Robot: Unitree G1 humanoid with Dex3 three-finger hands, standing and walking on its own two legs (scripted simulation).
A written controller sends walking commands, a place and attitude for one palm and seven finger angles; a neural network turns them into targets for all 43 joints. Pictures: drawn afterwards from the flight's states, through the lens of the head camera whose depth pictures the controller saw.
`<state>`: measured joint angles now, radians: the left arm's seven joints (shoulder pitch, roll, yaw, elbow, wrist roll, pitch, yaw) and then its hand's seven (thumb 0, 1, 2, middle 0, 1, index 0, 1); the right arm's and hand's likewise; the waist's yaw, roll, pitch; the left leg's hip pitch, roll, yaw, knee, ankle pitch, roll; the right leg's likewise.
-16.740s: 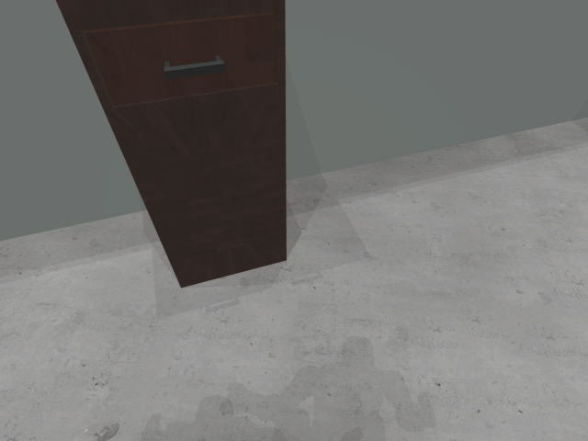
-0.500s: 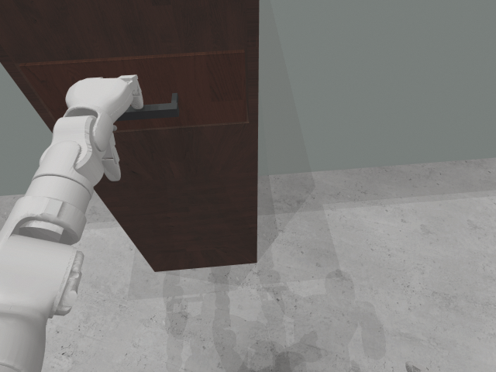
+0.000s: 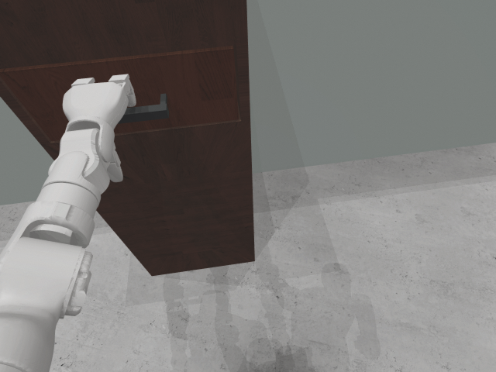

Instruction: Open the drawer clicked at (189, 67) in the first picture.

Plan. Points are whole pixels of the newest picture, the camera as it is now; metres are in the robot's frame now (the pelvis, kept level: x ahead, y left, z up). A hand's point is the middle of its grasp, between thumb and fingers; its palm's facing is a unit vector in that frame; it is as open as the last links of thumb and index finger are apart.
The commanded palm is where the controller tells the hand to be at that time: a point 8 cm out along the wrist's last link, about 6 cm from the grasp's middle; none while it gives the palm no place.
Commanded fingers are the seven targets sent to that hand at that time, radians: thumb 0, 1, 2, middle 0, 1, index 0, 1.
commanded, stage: lower the fingers behind the handle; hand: left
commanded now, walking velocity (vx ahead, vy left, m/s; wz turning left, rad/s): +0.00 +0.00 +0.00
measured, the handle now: (132, 108) +0.55 +0.21 +0.11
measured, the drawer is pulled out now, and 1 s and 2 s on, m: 0.00 0.00 0.00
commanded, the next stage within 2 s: lift the fingers back up to retry in 0.76 s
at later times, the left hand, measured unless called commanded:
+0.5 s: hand (112, 134) +0.48 +0.23 +0.12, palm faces +0.01 +0.05 -1.00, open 14.0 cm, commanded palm +0.46 +0.22 +0.14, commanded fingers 0.00 -0.50 0.30 -0.30 -1.20 -0.30 -1.20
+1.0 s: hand (111, 131) +0.49 +0.23 +0.12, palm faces +0.00 +0.04 -1.00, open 13.8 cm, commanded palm +0.46 +0.22 +0.16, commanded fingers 0.00 -0.50 0.30 -0.30 -1.20 -0.30 -1.20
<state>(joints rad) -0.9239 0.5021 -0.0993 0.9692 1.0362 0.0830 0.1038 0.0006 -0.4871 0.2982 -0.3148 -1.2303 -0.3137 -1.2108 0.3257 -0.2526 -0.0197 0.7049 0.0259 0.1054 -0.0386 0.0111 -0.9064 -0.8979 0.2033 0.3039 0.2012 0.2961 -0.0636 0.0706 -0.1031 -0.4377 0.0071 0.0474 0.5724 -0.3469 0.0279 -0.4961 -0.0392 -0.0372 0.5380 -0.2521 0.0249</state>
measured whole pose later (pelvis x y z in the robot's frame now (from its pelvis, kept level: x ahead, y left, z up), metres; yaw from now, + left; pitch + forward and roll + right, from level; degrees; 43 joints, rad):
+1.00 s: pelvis -0.01 -0.01 -0.01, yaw +0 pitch +14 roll -1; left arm -0.99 0.55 -0.13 1.01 1.04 0.05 0.11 0.00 -0.49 0.30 -0.25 -1.32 -0.32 -1.20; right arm 0.35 -0.28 -0.03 0.68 0.04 0.08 -0.06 0.01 -0.91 -0.90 0.20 0.30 0.20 0.30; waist -0.07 0.05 -0.10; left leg -0.53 0.02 0.04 0.65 -0.36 0.02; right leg -0.59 -0.03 -0.04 0.61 -0.26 0.01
